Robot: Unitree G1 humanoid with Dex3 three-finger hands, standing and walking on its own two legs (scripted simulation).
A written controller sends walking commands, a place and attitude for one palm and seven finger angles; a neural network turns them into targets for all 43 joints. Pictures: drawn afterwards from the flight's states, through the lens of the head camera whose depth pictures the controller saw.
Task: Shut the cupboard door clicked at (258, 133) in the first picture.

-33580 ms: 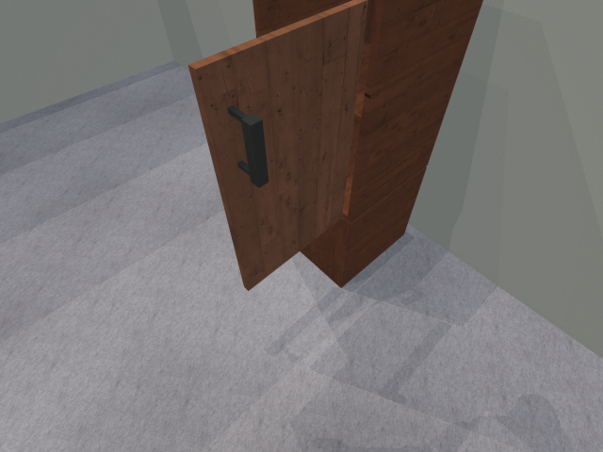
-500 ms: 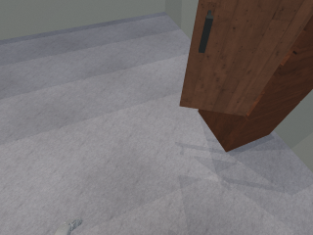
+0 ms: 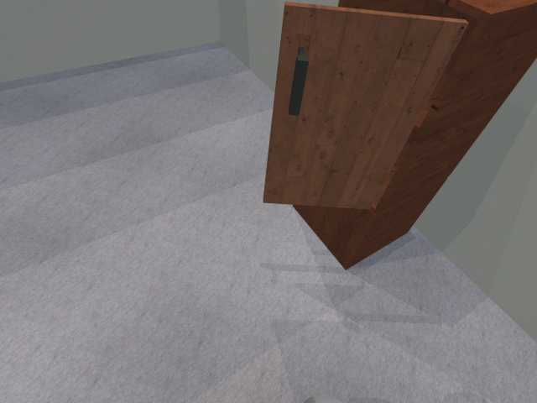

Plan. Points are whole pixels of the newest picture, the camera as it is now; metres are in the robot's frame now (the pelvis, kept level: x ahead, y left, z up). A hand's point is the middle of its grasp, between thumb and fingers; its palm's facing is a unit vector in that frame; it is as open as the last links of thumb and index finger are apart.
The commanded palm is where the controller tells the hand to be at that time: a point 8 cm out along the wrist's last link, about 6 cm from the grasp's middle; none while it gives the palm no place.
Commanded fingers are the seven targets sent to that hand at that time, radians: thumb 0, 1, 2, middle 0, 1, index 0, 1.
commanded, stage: take the last steps up to it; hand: left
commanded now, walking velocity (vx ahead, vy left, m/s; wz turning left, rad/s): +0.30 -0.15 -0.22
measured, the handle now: (297, 81) +0.72 -0.04 +0.10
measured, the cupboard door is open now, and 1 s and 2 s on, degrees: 57 57 57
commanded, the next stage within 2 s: come to a stop and stand still in 0.56 s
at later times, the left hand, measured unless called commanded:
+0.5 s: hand (216, 364) +0.22 +0.09 -0.18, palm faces -0.08 -0.98 -0.19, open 7.2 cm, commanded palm none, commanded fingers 0.00 0.90 0.90 -0.20 -0.30 -0.20 -0.30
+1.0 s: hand (259, 289) +0.37 +0.02 -0.18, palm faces -0.08 -0.97 -0.24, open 7.3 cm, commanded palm none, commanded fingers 0.00 0.90 0.90 -0.20 -0.30 -0.20 -0.30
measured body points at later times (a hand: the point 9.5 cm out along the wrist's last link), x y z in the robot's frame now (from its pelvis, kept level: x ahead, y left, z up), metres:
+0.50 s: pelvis +0.15 -0.09 -0.01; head +0.18 -0.08 +0.44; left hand +0.22 +0.14 -0.17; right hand +0.17 -0.35 -0.15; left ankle +0.18 +0.01 -0.71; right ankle +0.10 -0.20 -0.74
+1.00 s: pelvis +0.28 -0.16 -0.02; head +0.34 -0.18 +0.43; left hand +0.37 +0.07 -0.16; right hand +0.28 -0.42 -0.18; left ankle +0.22 -0.03 -0.68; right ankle +0.31 -0.30 -0.74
